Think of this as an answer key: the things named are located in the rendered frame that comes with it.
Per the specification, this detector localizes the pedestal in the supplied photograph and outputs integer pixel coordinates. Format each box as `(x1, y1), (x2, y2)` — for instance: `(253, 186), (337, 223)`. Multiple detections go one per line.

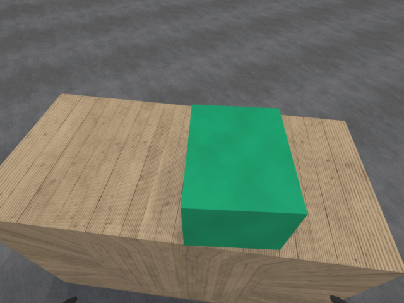
(0, 93), (404, 303)

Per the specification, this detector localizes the carton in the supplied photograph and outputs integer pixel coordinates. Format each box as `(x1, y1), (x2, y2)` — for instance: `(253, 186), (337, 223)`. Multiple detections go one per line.
(181, 104), (307, 250)

